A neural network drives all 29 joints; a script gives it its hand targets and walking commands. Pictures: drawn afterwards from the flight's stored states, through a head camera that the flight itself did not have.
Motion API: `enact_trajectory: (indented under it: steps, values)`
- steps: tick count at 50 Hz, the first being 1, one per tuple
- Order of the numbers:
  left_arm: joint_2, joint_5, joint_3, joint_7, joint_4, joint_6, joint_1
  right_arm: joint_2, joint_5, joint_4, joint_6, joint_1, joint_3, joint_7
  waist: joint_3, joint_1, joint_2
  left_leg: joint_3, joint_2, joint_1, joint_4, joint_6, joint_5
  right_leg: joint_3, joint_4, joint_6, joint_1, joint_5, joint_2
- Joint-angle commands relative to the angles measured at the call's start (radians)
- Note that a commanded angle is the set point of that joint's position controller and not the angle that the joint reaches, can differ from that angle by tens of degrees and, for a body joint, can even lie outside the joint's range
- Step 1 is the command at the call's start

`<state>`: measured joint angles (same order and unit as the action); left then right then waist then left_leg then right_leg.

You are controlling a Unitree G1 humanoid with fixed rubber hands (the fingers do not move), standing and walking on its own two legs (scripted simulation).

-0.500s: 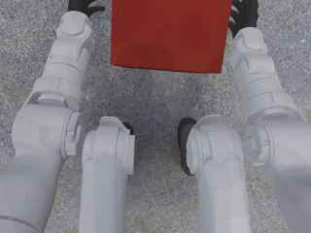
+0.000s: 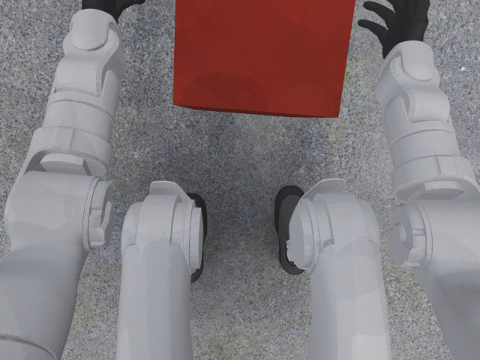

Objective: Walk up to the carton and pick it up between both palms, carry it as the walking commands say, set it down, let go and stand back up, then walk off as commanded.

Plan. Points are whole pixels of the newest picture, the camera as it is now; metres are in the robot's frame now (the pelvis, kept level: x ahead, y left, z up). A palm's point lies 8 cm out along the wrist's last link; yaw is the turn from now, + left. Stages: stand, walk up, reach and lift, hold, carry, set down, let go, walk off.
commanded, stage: set down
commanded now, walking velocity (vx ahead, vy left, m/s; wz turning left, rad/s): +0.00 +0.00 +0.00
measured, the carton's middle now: (254, 48) +0.51 -0.01 -0.25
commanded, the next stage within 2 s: let go in 1.16 s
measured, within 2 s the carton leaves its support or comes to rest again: neither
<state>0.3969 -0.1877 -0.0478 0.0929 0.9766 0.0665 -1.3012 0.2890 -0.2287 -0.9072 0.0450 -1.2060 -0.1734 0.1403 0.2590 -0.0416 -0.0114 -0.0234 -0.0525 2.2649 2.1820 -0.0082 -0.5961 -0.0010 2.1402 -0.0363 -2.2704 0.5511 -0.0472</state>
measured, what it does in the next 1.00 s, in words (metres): rises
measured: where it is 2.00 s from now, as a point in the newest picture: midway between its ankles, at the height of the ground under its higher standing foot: (241, 248)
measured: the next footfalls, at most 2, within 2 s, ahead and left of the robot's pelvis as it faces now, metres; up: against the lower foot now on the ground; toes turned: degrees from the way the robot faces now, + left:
none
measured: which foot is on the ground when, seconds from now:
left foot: down 0.00-1.00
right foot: down 0.00-1.00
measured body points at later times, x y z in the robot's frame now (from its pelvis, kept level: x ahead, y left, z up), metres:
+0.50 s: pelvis +0.01 +0.00 +0.11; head +0.33 +0.01 +0.43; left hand +0.55 +0.20 +0.00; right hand +0.52 -0.21 +0.00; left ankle +0.10 +0.11 -0.34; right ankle +0.12 -0.12 -0.34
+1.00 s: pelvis +0.04 +0.00 +0.25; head +0.33 +0.01 +0.59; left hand +0.55 +0.20 +0.15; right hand +0.52 -0.21 +0.15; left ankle +0.10 +0.11 -0.34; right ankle +0.12 -0.12 -0.34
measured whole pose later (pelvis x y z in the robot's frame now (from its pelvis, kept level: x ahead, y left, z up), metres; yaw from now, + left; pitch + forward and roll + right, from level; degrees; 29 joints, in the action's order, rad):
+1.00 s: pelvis +0.04 +0.00 +0.25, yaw +1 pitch +45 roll -1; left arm 0.33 -0.02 -0.24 -0.05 0.87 0.15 -1.04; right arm 0.18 -0.04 -0.73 0.14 -0.92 -0.32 0.03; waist -0.10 -0.06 0.01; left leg -0.04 -0.04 1.63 1.23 0.00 -0.38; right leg -0.04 1.20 -0.02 -1.63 0.35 -0.04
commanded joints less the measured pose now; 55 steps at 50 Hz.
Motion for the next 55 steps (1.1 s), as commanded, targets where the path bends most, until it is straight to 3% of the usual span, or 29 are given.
enact_trajectory:
  steps: [1, 7, 15, 30, 52, 55]
  values:
    - [0.123, 0.014, -0.036, 0.001, -0.153, 0.009, -0.249, 0.137, 0.015, 0.156, 0.012, -0.177, -0.03, 0.004, -1.405, -0.024, 0.099, 0.047, 0.006, -0.749, -0.221, -0.014, 0.34, 0.086, -0.185, -0.004, 0.672, -0.333, 0.0]
    - [0.08, 0.059, -0.079, -0.027, -0.08, 0.023, -0.167, 0.083, 0.069, 0.122, 0.027, -0.111, -0.067, -0.015, -1.219, -0.027, 0.076, 0.05, -0.004, -0.627, -0.312, -0.012, 0.272, 0.078, -0.267, -0.001, 0.615, -0.293, -0.004]
    - [0.095, 0.083, -0.111, -0.048, -0.095, 0.037, -0.158, 0.064, 0.097, 0.16, 0.049, -0.109, -0.087, -0.021, -1.266, -0.019, 0.061, 0.06, -0.012, -0.64, -0.437, -0.012, 0.255, 0.069, -0.39, 0.001, 0.718, -0.299, -0.01]
    - [0.095, 0.112, -0.147, -0.094, -0.223, 0.085, -0.075, 0.049, 0.125, 0.284, 0.102, -0.013, -0.119, -0.058, -1.38, -0.029, 0.087, 0.067, -0.021, -0.865, -0.696, -0.022, 0.336, 0.071, -0.656, -0.006, 0.915, -0.383, -0.019]
    - [0.028, 0.189, -0.22, -0.147, -0.219, 0.05, 0.071, -0.012, 0.204, 0.294, 0.068, 0.14, -0.168, -0.121, -1.284, -0.023, 0.084, 0.018, -0.006, -1.286, -1.15, -0.025, 0.535, 0.031, -1.107, -0.019, 1.217, -0.534, -0.016]
    - [-0.002, 0.213, -0.23, -0.151, -0.17, 0.034, 0.089, -0.037, 0.23, 0.243, 0.052, 0.16, -0.174, -0.129, -1.184, -0.023, 0.078, 0.007, -0.003, -1.28, -1.192, -0.027, 0.529, 0.034, -1.149, -0.017, 1.204, -0.517, -0.008]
